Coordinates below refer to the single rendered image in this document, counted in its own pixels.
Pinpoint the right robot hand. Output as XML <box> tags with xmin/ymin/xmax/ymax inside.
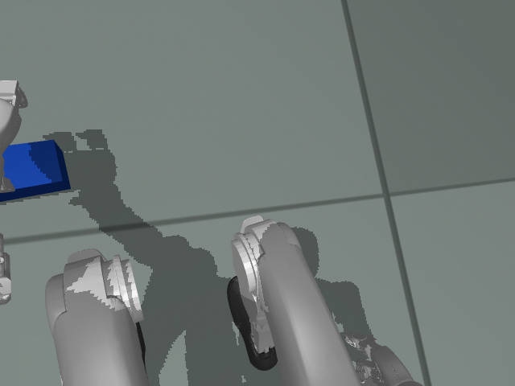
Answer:
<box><xmin>344</xmin><ymin>333</ymin><xmax>414</xmax><ymax>386</ymax></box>

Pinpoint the carton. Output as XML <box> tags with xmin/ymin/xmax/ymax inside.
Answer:
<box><xmin>0</xmin><ymin>140</ymin><xmax>71</xmax><ymax>202</ymax></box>

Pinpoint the left robot hand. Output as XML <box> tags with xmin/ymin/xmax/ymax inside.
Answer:
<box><xmin>0</xmin><ymin>80</ymin><xmax>28</xmax><ymax>193</ymax></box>

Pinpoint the right robot foot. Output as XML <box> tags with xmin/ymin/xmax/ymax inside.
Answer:
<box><xmin>227</xmin><ymin>276</ymin><xmax>278</xmax><ymax>371</ymax></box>

